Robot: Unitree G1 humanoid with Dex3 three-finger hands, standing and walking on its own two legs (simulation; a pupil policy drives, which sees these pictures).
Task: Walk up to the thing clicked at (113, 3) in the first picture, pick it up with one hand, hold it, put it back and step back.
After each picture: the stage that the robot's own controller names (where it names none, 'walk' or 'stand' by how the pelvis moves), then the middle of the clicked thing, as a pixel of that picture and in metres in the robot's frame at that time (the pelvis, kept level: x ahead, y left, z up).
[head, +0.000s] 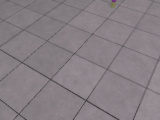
stand; (113, 3) +2.21 -0.50 -0.72
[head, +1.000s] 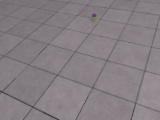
walk; (94, 18) +2.13 -0.02 -0.69
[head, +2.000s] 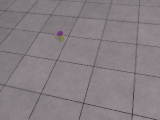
walk; (60, 36) +1.46 +0.36 -0.72
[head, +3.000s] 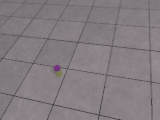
walk; (58, 71) +0.97 +0.33 -0.72
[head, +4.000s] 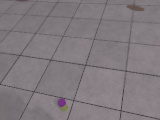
walk; (62, 105) +0.61 +0.28 -0.72
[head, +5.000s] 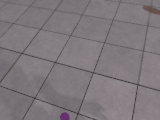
stand; (65, 119) +0.42 +0.21 -0.71
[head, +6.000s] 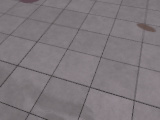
stand; out of the picture +0.38 +0.18 -0.72
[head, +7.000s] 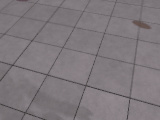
stand; out of the picture +0.37 +0.20 -0.72
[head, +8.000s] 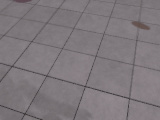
stand; out of the picture +0.37 +0.21 -0.73
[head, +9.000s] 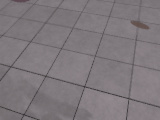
stand; out of the picture +0.36 +0.21 -0.73
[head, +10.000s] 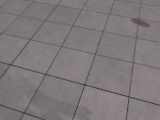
go down; out of the picture +0.36 +0.21 -0.72
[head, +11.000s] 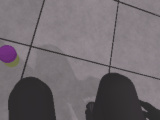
go down; (9, 56) +0.43 +0.26 -0.30
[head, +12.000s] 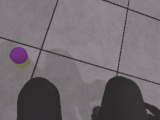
approach; (20, 58) +0.43 +0.25 -0.30
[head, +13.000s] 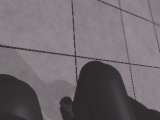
close in; out of the picture +0.41 +0.29 -0.22
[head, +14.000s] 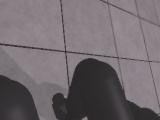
close; out of the picture +0.41 +0.30 -0.22
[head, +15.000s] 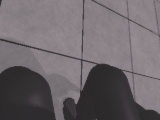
lift; out of the picture +0.34 +0.27 -0.19
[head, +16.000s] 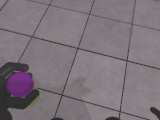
lift; (25, 90) +0.31 +0.19 +0.00
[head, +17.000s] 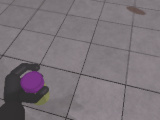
hold; (36, 89) +0.33 +0.17 +0.01
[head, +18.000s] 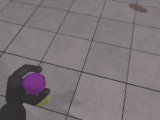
hold; (37, 90) +0.33 +0.17 -0.01
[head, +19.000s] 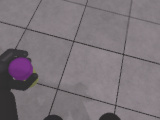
crouch; (25, 73) +0.38 +0.20 -0.05
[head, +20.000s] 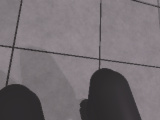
lower; out of the picture +0.46 +0.29 -0.12
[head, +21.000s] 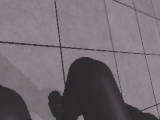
lower; out of the picture +0.42 +0.31 -0.23
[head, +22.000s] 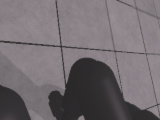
lower; out of the picture +0.42 +0.31 -0.23
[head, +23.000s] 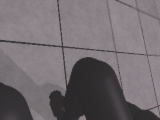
lower; out of the picture +0.42 +0.31 -0.22
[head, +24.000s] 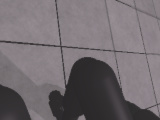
lower; out of the picture +0.42 +0.31 -0.22
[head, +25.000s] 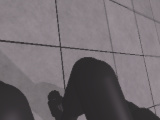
open; out of the picture +0.41 +0.30 -0.23
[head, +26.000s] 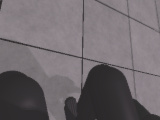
stand; out of the picture +0.42 +0.28 -0.25
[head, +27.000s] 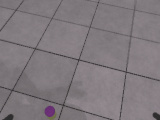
stand; (50, 113) +0.39 +0.20 -0.60
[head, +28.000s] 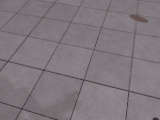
stand; out of the picture +0.40 +0.20 -0.66
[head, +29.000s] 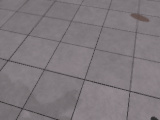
stand; out of the picture +0.38 +0.19 -0.67
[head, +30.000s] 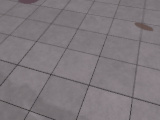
stand; out of the picture +0.41 +0.18 -0.72
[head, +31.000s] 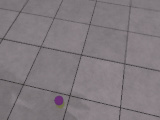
walk; (59, 102) +0.47 +0.17 -0.70
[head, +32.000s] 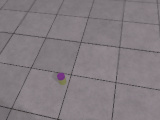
walk; (61, 78) +0.74 +0.25 -0.71
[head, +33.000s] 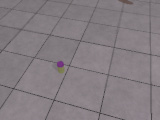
stand; (60, 67) +1.00 +0.23 -0.71
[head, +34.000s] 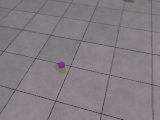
stand; (62, 68) +0.99 +0.21 -0.73
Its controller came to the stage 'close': yes
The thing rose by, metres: 0.70
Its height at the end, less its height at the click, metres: +0.00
